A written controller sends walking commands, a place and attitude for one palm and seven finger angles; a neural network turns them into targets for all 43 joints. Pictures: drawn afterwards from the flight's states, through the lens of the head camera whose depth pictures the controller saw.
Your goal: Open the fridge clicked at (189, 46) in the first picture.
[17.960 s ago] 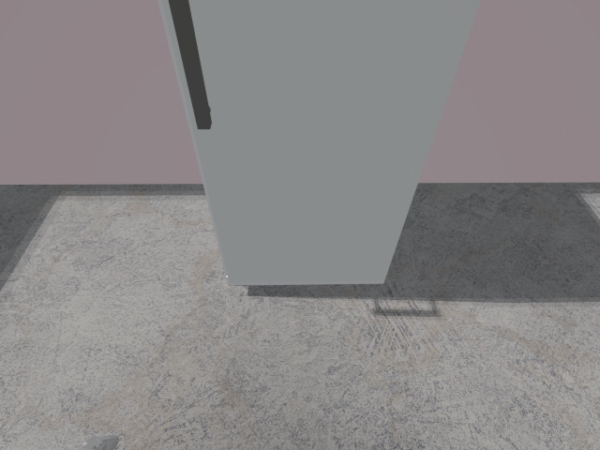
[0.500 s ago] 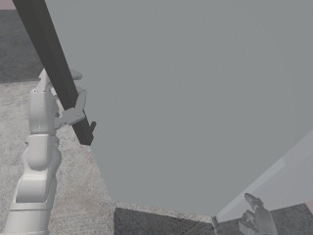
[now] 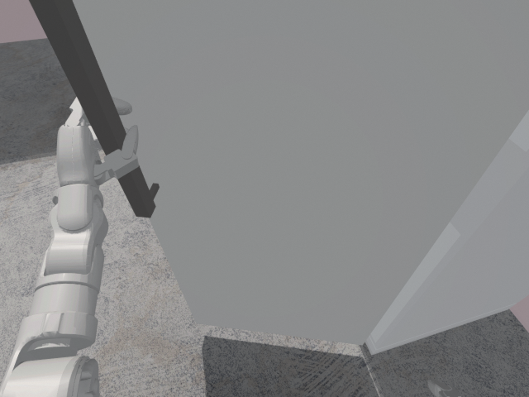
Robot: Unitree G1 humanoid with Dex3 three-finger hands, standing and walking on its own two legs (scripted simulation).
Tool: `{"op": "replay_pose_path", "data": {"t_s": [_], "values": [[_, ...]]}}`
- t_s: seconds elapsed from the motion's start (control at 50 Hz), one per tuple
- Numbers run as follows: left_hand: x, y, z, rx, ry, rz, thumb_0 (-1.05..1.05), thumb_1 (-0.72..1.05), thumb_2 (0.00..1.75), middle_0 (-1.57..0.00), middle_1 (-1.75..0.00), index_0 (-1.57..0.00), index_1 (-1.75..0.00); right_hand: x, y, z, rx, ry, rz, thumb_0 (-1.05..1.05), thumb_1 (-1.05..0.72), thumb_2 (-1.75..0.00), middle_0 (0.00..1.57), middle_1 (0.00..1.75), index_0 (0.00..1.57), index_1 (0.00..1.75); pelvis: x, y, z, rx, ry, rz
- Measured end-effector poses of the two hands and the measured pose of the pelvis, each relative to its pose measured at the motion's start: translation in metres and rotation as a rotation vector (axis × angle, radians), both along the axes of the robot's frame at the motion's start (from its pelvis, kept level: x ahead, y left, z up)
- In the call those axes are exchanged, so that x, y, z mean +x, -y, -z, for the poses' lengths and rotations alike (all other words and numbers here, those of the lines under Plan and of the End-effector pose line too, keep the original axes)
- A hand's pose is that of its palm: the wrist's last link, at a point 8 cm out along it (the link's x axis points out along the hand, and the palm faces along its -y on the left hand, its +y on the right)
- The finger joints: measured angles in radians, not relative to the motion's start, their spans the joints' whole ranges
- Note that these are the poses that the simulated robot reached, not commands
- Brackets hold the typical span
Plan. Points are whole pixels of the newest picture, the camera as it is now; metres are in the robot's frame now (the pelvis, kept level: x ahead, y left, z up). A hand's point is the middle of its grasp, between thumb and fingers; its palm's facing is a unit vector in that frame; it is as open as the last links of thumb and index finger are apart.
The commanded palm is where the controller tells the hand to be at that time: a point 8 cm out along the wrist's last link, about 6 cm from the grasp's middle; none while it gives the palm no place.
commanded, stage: stop walking and hold the door back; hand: left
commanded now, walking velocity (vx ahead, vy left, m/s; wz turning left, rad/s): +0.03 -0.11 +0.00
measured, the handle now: (115, 116) +0.43 +0.22 +0.22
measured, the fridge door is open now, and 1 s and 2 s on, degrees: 67 66 66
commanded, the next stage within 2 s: loosen the grip on the handle in 0.34 s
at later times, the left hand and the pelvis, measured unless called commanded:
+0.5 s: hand (125, 148) +0.40 +0.21 +0.19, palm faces +0.24 -0.93 -0.27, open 6.6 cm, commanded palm +0.35 +0.26 +0.19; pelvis +0.01 +0.00 +0.01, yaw -2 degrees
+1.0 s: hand (119, 146) +0.40 +0.22 +0.19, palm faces +0.35 -0.91 -0.23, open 14.1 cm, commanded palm +0.37 +0.25 +0.20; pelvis +0.04 -0.02 +0.00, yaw -1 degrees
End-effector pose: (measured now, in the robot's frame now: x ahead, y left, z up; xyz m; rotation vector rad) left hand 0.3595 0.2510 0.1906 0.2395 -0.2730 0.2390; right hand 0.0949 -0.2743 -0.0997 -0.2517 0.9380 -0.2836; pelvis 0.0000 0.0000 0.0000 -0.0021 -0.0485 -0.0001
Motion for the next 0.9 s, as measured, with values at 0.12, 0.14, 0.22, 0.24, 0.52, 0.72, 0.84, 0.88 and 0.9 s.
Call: {"op": "replay_pose_path", "data": {"t_s": [0.12,0.14,0.22,0.24,0.52,0.72,0.84,0.88,0.9], "values": [[0.001,0.001,0.0,0.013,0.004,-0.015,-0.1,0.6,0.78,-0.46,-1.4,-0.33,-1.41,-0.007,-0.009,0.002,0.05,-0.002,-0.001,0.01,-0.91,-0.9,0.2,0.3,0.2,0.3,0.002,0.01,0.0,-0.01,-0.018,0.019],[0.001,0.002,0.0,0.02,0.003,-0.021,-0.1,0.61,0.78,-0.46,-1.4,-0.33,-1.41,-0.006,-0.011,0.004,0.06,-0.002,-0.004,0.01,-0.91,-0.9,0.2,0.3,0.2,0.3,0.002,0.011,0.0,-0.015,-0.017,0.017],[0.001,0.002,0.0,0.029,-0.001,-0.027,-0.11,0.61,0.77,-0.46,-1.4,-0.33,-1.41,0.001,-0.014,0.008,0.083,0.004,-0.004,0.01,-0.91,-0.89,0.2,0.3,0.2,0.3,0.004,0.012,0.0,-0.016,-0.023,0.012],[0.001,0.001,0.0,0.029,0.0,-0.024,-0.11,0.61,0.77,-0.46,-1.4,-0.33,-1.41,0.004,-0.015,0.008,0.081,0.005,-0.008,0.01,-0.91,-0.89,0.2,0.3,0.2,0.3,0.005,0.011,0.0,-0.016,-0.023,0.013],[0.012,-0.006,-0.005,0.049,-0.035,0.023,-0.13,0.5,0.74,-0.46,-1.4,-0.36,-1.41,0.047,-0.033,-0.018,0.081,0.127,-0.108,0.01,-0.91,-0.89,0.2,0.3,0.2,0.3,0.008,0.006,-0.007,0.002,-0.032,0.025],[0.013,-0.005,-0.009,0.018,-0.009,-0.053,-0.03,0.04,0.51,-0.45,-1.4,-0.37,-1.36,0.038,-0.014,-0.016,0.092,0.122,-0.103,0.01,-0.9,-0.89,0.2,0.3,0.2,0.3,0.018,0.015,-0.007,0.003,-0.042,0.039],[0.005,-0.004,-0.007,0.024,-0.002,-0.051,-0.01,-0.33,0.32,-0.42,-1.35,-0.32,-1.3,0.033,0.004,-0.005,0.073,0.049,-0.048,0.01,-0.9,-0.89,0.2,0.3,0.2,0.3,0.029,0.019,-0.005,0.005,-0.049,0.036],[0.004,-0.007,-0.005,0.025,-0.009,-0.064,-0.01,-0.4,0.28,-0.4,-1.33,-0.32,-1.29,0.034,0.008,-0.002,0.061,0.026,-0.045,0.01,-0.91,-0.89,0.2,0.3,0.2,0.3,0.032,0.02,-0.004,0.005,-0.05,0.029],[0.005,-0.009,-0.004,0.023,-0.016,-0.074,-0.01,-0.43,0.27,-0.39,-1.31,-0.31,-1.28,0.035,0.009,-0.001,0.057,0.015,-0.046,0.01,-0.91,-0.89,0.2,0.3,0.2,0.3,0.033,0.02,-0.004,0.004,-0.052,0.024]]}}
